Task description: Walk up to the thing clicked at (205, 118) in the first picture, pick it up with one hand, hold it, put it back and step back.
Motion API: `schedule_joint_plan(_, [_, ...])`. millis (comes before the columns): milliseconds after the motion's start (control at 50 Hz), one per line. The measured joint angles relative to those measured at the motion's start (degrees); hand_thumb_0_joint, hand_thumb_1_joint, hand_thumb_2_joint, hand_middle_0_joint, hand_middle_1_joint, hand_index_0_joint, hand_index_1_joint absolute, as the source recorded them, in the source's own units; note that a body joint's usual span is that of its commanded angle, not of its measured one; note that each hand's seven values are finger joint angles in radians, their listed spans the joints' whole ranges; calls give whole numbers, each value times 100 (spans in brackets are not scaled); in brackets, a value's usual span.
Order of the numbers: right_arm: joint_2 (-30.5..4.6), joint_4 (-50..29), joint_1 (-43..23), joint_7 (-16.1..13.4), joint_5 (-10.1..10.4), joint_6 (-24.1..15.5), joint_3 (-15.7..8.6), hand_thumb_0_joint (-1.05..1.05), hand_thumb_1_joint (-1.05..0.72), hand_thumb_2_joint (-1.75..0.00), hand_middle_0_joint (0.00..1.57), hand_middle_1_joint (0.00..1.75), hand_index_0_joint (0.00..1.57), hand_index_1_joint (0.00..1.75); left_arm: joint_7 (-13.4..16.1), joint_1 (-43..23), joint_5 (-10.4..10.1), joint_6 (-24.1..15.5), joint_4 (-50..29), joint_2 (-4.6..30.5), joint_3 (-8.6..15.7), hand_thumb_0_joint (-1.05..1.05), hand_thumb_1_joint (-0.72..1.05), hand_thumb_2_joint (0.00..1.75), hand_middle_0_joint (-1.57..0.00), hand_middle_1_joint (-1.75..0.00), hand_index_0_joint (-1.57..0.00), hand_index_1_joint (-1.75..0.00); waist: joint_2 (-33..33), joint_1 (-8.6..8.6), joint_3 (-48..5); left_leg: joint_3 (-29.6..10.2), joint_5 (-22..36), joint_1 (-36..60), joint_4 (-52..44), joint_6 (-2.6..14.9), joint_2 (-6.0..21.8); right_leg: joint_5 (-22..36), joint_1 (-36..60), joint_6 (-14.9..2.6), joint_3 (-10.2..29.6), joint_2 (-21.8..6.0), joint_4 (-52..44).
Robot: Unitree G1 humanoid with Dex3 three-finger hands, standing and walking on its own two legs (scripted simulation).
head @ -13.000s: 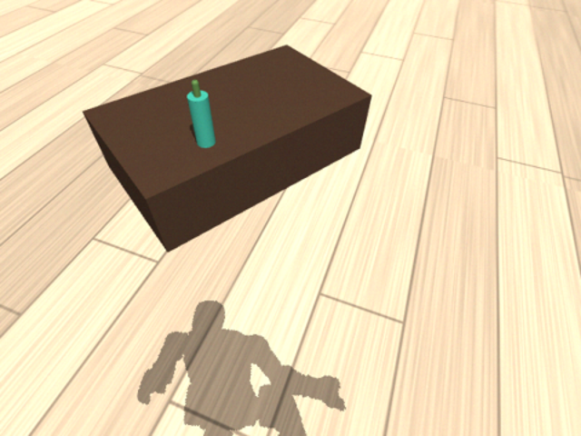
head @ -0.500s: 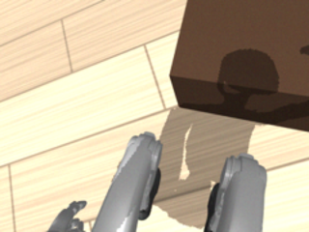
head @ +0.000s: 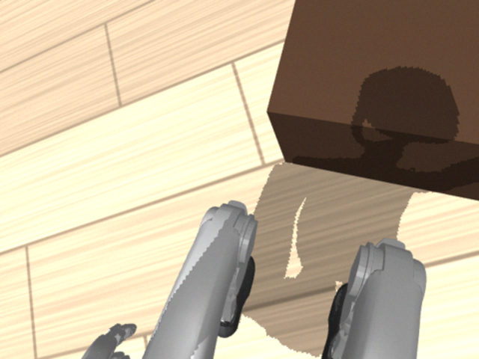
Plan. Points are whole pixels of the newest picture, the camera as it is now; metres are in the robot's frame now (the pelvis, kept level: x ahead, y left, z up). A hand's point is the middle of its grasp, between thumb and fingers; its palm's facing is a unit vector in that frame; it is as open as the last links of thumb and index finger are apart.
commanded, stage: close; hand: right
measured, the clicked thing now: out of the picture +0.60 -0.29 +0.09
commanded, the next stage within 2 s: settle in 0.02 s
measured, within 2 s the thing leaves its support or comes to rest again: leaves its support in 0.58 s
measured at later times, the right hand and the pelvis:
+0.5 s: hand out of the picture +0.56 -0.29 +0.02, palm faces +0.31 +0.95 -0.07, open 11.0 cm; pelvis +0.00 +0.00 +0.02, yaw -1 degrees
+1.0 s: hand out of the picture +0.58 -0.29 +0.11, palm faces +0.33 +0.94 -0.05, open 11.0 cm; pelvis +0.02 +0.00 +0.09, yaw -2 degrees
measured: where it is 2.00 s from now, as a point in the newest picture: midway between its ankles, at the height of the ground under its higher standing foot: (282, 326)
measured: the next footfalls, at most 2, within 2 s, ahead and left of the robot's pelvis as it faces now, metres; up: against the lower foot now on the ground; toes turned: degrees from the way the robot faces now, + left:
none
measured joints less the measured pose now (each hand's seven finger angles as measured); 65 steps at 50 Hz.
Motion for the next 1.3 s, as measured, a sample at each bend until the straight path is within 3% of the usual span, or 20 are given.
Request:
schedule_joint_plan(240, [130, -260, 236, 11, 22, 122, -139, -6, 41, -77, 72, 90, 76, 96, -84, 0, -48, 34, -168, 30, 18, 0, 89, 92, -21, -30, -20, -30, -99, -4, -14, 10, -20, 38, -10, -13, 10, -15, 13, -19, 8, 11, 10])
schedule_joint_plan(440, [594, -686, 699, -74, 3, 471, -60, -8, 60, -103, 67, 112, 72, 119, -26, -26, -126, 7, -179, -65, 173, 0, 88, 92, -21, -30, -20, -30, -93, -147, -154, -25, 18, 227, -232, 14, 12, 17, 260, 5, -52, -16, -265])
schedule_joint_plan(580, [1038, -942, 1185, -204, 92, 612, 146, -8, 61, -104, 67, 114, 71, 120, 116, -77, -197, -138, -14, -123, 367, 0, 88, 92, -20, -30, -19, -30, -64, -278, -278, -75, 72, 607, -662, 45, 14, 60, 699, 7, -147, -57, -744])
schedule_joint_plan(680, [1213, -1080, 1427, -334, 221, 565, 168, -8, 61, -103, 68, 113, 72, 119, 252, -145, -217, -276, 138, -116, 510, 0, 88, 92, -20, -29, -19, -30, -27, -312, -312, -126, 138, 899, -1004, 52, -10, 95, 1044, -6, -230, -110, -1108])
schedule_joint_plan(820, [1090, -950, 1165, -447, 263, 299, 246, -8, 61, -101, 70, 110, 74, 116, 381, -159, -210, -443, 355, -99, 555, 0, 88, 93, -20, -29, -18, -30, 67, -273, -349, -169, 192, 1177, -1381, 81, -4, 148, 1367, 4, -308, -131, -1530])
schedule_joint_plan(1020, [690, -174, 612, -160, 214, 172, 112, -8, 61, -100, 71, 109, 75, 115, 271, -9, -213, -455, 375, -108, 478, 0, 88, 92, -20, -30, -19, -30, -76, -193, -351, -152, 128, 1449, -1637, 80, -22, 59, 1633, 3, -308, -164, -1752])
schedule_joint_plan(1140, [780, -157, 746, -106, 161, 197, -25, -8, 61, -100, 71, 108, 76, 114, 178, 86, -245, -394, 286, -202, 417, 0, 89, 92, -20, -30, -19, -30, -121, -193, -357, -171, 125, 1500, -1710, 79, -29, 48, 1699, -1, -334, -177, -1831])
schedule_joint_plan(1300, [1034, -592, 1046, -281, 156, 205, -81, -8, 61, -100, 71, 109, 75, 115, 176, 47, -229, -366, 281, -359, 387, 0, 90, 91, -20, -30, -19, -30, -24, -225, -300, -176, 198, 1608, -1831, 84, -61, 97, 1830, 5, -344, -213, -1951])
